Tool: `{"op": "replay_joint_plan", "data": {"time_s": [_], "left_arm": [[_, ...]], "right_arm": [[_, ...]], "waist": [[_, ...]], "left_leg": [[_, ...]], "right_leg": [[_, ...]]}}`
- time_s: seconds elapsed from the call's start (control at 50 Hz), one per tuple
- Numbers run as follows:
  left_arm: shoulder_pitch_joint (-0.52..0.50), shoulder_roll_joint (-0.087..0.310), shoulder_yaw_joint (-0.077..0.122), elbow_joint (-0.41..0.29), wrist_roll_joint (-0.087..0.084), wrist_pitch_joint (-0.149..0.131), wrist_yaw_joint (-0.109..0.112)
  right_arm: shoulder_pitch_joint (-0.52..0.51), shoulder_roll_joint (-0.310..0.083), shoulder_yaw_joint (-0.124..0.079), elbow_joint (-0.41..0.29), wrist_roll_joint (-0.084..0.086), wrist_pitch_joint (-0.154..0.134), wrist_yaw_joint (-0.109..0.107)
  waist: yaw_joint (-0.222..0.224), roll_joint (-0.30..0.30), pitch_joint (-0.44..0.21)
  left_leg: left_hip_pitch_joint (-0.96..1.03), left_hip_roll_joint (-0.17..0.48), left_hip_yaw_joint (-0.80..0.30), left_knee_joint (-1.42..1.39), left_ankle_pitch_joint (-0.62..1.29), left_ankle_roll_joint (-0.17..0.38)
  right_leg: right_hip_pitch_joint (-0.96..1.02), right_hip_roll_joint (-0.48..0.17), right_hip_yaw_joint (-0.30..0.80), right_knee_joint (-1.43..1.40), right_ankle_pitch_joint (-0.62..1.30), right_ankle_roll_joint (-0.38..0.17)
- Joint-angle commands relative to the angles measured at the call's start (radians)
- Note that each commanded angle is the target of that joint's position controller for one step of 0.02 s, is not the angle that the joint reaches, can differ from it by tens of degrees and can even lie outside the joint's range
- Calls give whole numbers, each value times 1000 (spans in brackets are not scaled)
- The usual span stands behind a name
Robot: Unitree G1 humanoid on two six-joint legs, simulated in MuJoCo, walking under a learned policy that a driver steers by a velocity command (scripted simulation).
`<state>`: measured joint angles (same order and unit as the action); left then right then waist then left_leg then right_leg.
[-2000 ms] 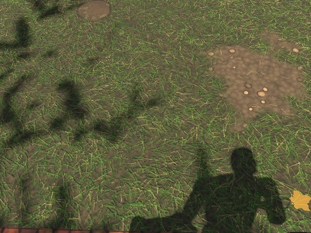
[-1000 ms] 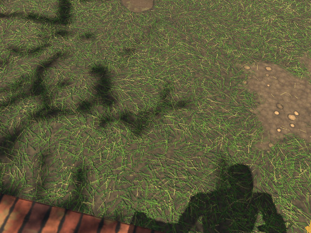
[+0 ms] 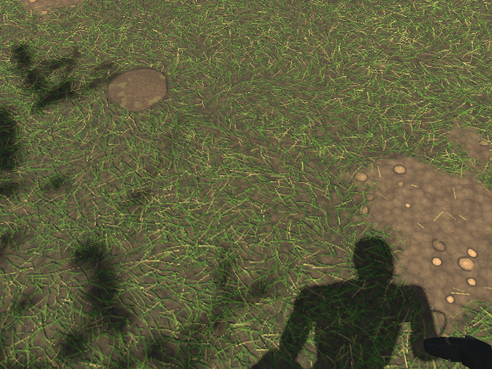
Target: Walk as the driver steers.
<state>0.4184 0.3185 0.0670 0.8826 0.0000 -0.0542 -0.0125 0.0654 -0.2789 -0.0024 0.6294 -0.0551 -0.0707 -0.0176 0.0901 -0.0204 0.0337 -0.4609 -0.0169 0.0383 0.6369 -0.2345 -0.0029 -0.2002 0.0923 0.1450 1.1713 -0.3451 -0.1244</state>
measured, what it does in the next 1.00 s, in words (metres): walks ahead, turning left: right foot, then left foot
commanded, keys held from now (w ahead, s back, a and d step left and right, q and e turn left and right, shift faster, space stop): w+e+shift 0.18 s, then w+q+shift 0.82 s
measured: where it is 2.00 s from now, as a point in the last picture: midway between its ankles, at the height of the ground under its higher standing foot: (293, 127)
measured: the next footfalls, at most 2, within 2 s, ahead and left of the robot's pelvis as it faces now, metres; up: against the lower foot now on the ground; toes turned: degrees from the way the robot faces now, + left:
right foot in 0.34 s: +0.50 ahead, -0.16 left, +0.00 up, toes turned -16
left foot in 0.80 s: +0.95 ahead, -0.07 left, +0.00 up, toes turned +8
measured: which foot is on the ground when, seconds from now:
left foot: down 0.00-0.36, up 0.38-0.78, down 0.80-1.00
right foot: up 0.00-0.32, down 0.34-0.80, up 0.82-1.00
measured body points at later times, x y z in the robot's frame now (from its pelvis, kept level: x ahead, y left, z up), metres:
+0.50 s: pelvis +0.46 -0.08 +0.01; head +0.49 -0.09 +0.46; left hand +0.61 +0.15 -0.11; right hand +0.43 -0.34 -0.12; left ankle +0.37 +0.09 -0.60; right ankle +0.46 -0.15 -0.72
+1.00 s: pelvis +0.94 -0.07 +0.01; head +0.96 -0.07 +0.46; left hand +1.12 +0.18 -0.05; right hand +0.98 -0.36 -0.12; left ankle +0.91 -0.08 -0.72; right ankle +1.03 -0.26 -0.62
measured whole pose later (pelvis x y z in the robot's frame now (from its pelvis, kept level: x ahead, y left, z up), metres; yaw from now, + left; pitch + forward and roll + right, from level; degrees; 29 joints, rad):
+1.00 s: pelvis +0.94 -0.07 +0.01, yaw +16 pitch +0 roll +1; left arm 0.03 0.20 -0.04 0.64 0.07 -0.08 -0.01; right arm 0.46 -0.30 -0.07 0.90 -0.01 -0.04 0.01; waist -0.06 0.00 0.04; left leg -0.17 -0.24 -0.04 0.47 -0.27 0.21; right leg -0.64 -0.12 0.12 1.22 -0.31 0.05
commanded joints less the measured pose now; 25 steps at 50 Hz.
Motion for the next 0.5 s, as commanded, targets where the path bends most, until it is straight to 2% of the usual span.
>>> {"op": "replay_joint_plan", "data": {"time_s": [0.02, 0.04, 0.08, 0.1, 0.14, 0.16, 0.18, 0.22, 0.24, 0.26, 0.28, 0.3, 0.32, 0.34, 0.36, 0.38, 0.4, 0.42, 0.44, 0.48, 0.5], "left_arm": [[-144, 70, 6, -131, 35, 4, -27], [-150, 45, 0, -145, 39, 19, -40], [-235, 7, -15, -199, 36, 45, -54], [-272, 0, -21, -223, 37, 52, -61], [-341, 2, -32, -278, 36, 54, -74], [-366, 7, -35, -296, 32, 53, -79], [-396, 13, -40, -308, 29, 52, -85], [-480, -11, -60, -329, 39, 40, -98], [-486, -17, -66, -324, 40, 33, -96], [-481, 6, -61, -311, 40, 27, -89], [-454, 36, -53, -296, 46, 23, -79], [-367, 66, -42, -271, 57, 19, -67], [-183, 102, -22, -215, 60, 18, -50], [1, 152, 1, -157, 69, 17, -28], [33, 246, 24, -134, 84, 13, -6], [20, 291, 37, -174, 84, 5, -1], [-5, 230, 38, -156, 63, 1, 4], [-58, 186, 23, -126, 57, -15, 6], [-103, 132, 15, -114, 61, -29, 1], [-128, 64, -3, -99, 50, -47, 5], [-124, 42, -9, -86, 38, -60, 2]], "right_arm": [[239, -111, -59, 43, -5, -7, -11], [253, -97, -54, 68, -3, -18, -7], [281, -60, -47, 116, 23, -42, 11], [281, -53, -45, 129, 31, -49, 16], [248, -59, -46, 140, 33, -62, 19], [222, -66, -47, 141, 30, -67, 18], [218, -75, -49, 146, 29, -70, 18], [302, -90, -46, 184, 30, -78, 21], [336, -125, -49, 202, 30, -79, 23], [365, -163, -54, 217, 31, -72, 22], [387, -209, -61, 226, 33, -60, 15], [395, -247, -65, 238, 32, -44, 8], [382, -275, -67, 248, 29, -28, 1], [359, -274, -65, 247, 37, -18, -1], [420, -122, -38, 223, 22, -15, 16], [511, -76, -28, 169, 93, -23, 17], [330, -175, -53, 147, 83, -24, 7], [303, -133, -47, 139, 81, -26, 13], [308, -104, -40, 163, 70, -18, 20], [368, -63, -38, 204, 47, 23, 41], [359, -48, -40, 206, 43, 39, 51]], "waist": [[-148, 48, -62], [-126, 77, -22], [-106, 103, 40], [-97, 100, 56], [-64, 107, 74], [-47, 111, 88], [-45, 87, 97], [-78, 24, 139], [-81, 24, 133], [-72, 34, 123], [-49, 65, 82], [8, 95, 14], [105, 122, -98], [201, 128, -180], [101, -61, -284], [35, -196, -506], [74, 8, -375], [13, -9, -185], [-32, 44, -90], [-98, 1, -47], [-112, -9, -28]], "left_leg": [[471, 342, -495, -398, -327, 152], [410, 336, -414, -418, -257, 152], [367, 337, -291, -473, -135, 136], [363, 331, -219, -496, -61, 124], [317, 290, -48, -531, 113, 92], [288, 261, 38, -544, 184, 79], [273, 227, 113, -555, 250, 68], [208, 211, 168, -631, 378, 78], [224, 236, 162, -657, 511, 98], [306, 240, 172, -612, 763, 106], [393, 256, 169, -520, 1030, 117], [432, 270, 163, -350, 1208, 124], [423, 281, 134, -115, 1262, 124], [312, 240, 124, 186, 1115, 116], [64, 110, 69, 605, 19, 111], [-194, -4, -114, 928, -262, 103], [-258, 50, -152, 905, -99, 114], [-269, 81, -123, 828, -37, 109], [-230, 123, -123, 754, -12, 103], [-122, 155, -121, 699, 4, 91], [-131, 164, -120, 678, 10, 89]], "right_leg": [[-526, -147, -40, 162, 65, 4], [-529, -167, -46, 157, 54, 12], [-591, -213, -50, 131, 51, 17], [-625, -220, -61, 128, 81, 21], [-622, -222, -86, 60, 196, 24], [-596, -215, -105, -6, 255, 25], [-553, -201, -146, -96, 312, 21], [-386, -150, -218, -325, 398, -6], [-295, -114, -234, -384, 416, -24], [-264, -65, -267, -423, 380, -34], [-211, -16, -297, -449, 294, -42], [-92, 19, -297, -471, 206, -52], [112, 21, -251, -507, 155, -70], [349, -33, -191, -607, 171, -84], [574, -309, 97, -568, -34, -68], [747, -573, 623, -728, -86, -147], [595, -487, 503, -810, -42, -96], [413, -458, 358, -838, 48, -85], [267, -417, 247, -874, 133, -62], [97, -363, 82, -946, 138, -28], [79, -348, 30, -980, 144, -20]]}}
Over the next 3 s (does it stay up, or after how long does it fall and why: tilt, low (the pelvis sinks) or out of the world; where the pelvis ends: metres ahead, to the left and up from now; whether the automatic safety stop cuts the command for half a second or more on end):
stays up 1.31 -0.06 0.03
